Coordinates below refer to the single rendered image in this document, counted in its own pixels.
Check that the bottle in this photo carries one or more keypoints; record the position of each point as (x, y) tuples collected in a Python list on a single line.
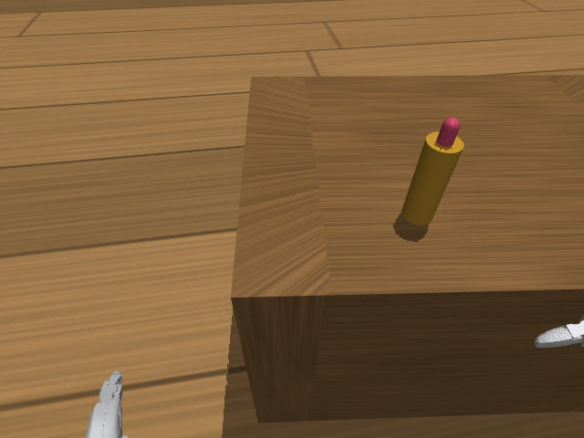
[(439, 156)]

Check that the left robot hand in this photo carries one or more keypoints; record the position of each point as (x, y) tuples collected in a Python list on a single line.
[(105, 419)]

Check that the right robot hand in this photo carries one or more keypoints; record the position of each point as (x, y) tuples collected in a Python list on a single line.
[(562, 336)]

